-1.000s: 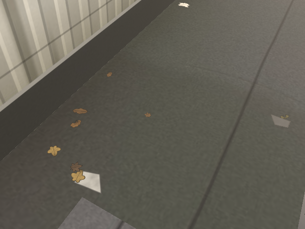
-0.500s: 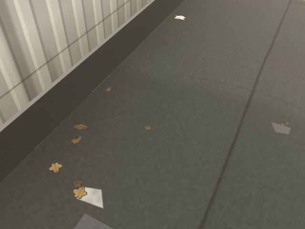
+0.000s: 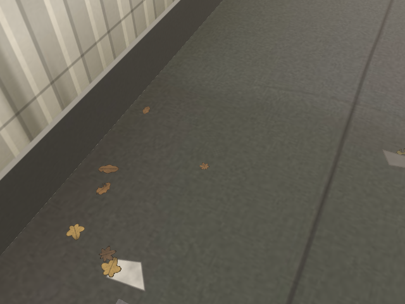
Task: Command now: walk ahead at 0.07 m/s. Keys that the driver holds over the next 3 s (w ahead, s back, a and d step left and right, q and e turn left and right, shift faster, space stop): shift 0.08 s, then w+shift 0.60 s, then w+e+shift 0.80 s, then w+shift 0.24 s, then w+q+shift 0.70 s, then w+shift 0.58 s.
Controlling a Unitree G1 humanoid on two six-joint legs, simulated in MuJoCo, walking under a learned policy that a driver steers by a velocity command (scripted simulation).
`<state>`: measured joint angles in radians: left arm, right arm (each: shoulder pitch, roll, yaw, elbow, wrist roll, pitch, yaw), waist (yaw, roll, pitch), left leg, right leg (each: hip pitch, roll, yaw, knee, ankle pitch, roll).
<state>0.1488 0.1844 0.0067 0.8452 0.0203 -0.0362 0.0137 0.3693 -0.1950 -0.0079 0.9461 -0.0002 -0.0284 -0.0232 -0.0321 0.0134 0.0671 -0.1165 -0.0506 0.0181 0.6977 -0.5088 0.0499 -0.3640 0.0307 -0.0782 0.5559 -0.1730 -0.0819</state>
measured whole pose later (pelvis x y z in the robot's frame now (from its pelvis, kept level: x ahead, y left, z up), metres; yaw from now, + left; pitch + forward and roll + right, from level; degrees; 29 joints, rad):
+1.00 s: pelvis +0.45 -0.09 +0.01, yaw -11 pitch +1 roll -2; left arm 0.43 0.25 0.08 1.00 0.01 -0.05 -0.01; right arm 0.13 -0.24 -0.04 0.84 -0.06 -0.11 0.03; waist 0.04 0.02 0.02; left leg -0.59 0.13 -0.05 1.17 -0.25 0.02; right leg -0.15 0.15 0.02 0.39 -0.26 -0.13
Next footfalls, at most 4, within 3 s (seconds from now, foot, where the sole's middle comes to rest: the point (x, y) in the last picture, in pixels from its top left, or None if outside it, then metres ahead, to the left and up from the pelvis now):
0.32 left None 0.06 0.11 -0.76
0.78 right None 0.45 -0.15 -0.76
1.22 left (224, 185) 0.92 -0.07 -0.76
1.68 right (320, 141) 1.12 -0.49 -0.76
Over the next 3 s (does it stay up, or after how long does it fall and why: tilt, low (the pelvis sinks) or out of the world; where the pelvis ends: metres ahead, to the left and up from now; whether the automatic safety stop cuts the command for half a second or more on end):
stays up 2.08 -0.95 -0.02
